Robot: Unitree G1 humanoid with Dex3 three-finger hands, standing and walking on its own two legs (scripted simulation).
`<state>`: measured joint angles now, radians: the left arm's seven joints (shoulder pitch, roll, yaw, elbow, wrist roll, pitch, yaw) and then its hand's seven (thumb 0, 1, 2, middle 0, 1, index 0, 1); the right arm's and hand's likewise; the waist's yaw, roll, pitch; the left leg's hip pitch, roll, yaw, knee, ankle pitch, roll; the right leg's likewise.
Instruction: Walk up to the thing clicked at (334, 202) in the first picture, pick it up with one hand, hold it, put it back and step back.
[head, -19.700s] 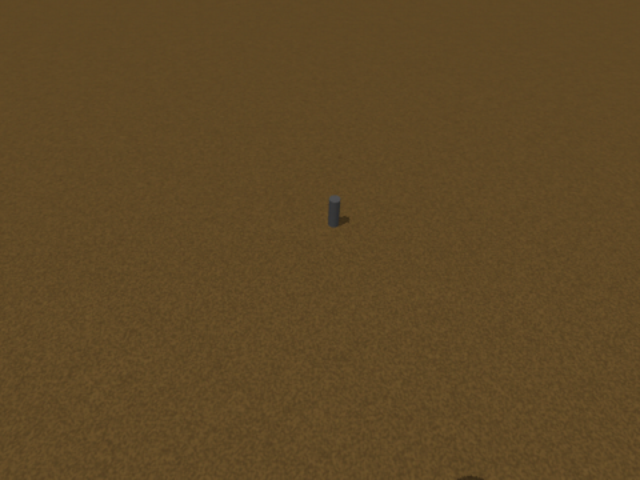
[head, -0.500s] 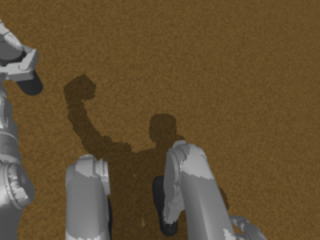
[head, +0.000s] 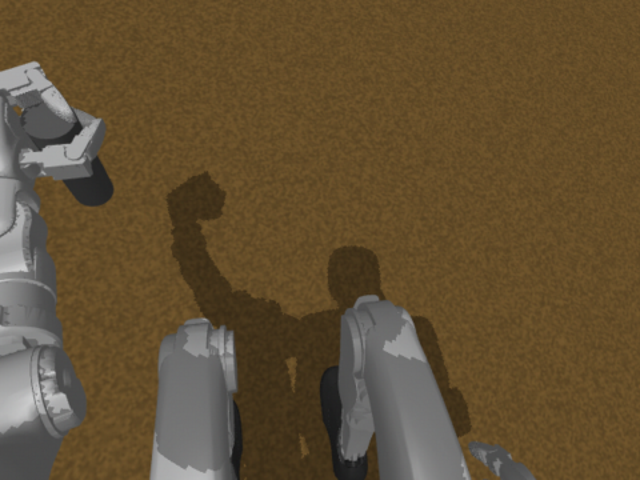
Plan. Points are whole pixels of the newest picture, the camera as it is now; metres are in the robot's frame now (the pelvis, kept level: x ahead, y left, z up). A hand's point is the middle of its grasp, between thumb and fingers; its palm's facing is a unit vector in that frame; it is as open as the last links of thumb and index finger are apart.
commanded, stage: lift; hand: left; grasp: from the side
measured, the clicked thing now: (74, 159) +0.51 +0.25 -0.06
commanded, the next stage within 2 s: hold in 1.70 s
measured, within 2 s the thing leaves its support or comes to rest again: neither
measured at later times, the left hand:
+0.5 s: hand out of the picture +0.45 +0.22 +0.15, palm faces +0.14 -0.99 -0.04, open 5.1 cm
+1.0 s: hand out of the picture +0.42 +0.22 +0.29, palm faces +0.12 -0.99 -0.04, open 5.1 cm
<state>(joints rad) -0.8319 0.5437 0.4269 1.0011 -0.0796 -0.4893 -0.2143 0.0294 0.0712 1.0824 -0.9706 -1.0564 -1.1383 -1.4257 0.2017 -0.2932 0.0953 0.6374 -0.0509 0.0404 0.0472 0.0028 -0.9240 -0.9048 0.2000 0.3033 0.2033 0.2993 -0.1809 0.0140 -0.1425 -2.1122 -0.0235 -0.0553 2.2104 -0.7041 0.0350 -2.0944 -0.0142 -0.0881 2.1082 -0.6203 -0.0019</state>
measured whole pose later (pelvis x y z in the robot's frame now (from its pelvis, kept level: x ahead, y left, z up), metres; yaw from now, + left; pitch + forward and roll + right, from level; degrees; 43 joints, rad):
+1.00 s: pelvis +0.05 +0.01 +0.26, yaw +3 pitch +19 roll -3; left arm -0.29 0.29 0.19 0.51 -0.18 -0.31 -0.12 0.03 0.07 1.08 -0.97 -1.05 -1.14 -1.48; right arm 0.22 -0.25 0.01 0.68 0.04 -0.06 -0.04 0.01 -0.92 -0.90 0.20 0.30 0.20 0.30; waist -0.04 0.02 -0.14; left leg -1.07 -0.01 -0.03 1.32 -0.58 0.03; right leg -1.07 0.02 -0.04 1.24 -0.50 0.01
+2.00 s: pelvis +0.09 -0.01 +0.33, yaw +4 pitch +9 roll -1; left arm -0.17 0.22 0.16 0.46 -0.20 -0.33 -0.12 0.03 0.07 1.08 -0.97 -1.05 -1.14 -1.41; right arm 0.25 -0.23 0.00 0.67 0.02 -0.06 -0.04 0.01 -0.92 -0.90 0.20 0.30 0.20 0.30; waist -0.02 0.01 -0.07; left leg -0.61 0.00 -0.02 0.92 -0.47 0.01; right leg -0.62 0.02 -0.03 0.88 -0.41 -0.01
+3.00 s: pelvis +0.08 +0.00 +0.34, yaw +4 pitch +6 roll -1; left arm -0.11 0.21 0.14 0.41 -0.20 -0.34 -0.09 0.03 0.07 1.08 -0.97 -1.05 -1.14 -1.39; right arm 0.25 -0.23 0.00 0.68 0.02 -0.07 -0.03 0.01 -0.92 -0.90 0.20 0.30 0.20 0.30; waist -0.01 0.01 -0.04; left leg -0.54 -0.01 -0.02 0.86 -0.43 0.02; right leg -0.55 0.01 -0.02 0.82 -0.38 0.00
